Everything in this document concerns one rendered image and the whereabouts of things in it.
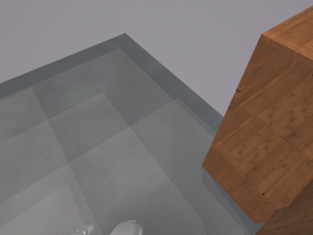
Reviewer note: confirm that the cupboard door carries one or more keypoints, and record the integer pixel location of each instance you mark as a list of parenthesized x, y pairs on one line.
[(296, 219)]

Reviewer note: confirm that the left robot thigh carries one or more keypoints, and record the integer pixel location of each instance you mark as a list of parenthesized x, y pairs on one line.
[(128, 228)]

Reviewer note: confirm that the robot left hand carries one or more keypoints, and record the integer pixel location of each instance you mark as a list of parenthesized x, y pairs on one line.
[(84, 230)]

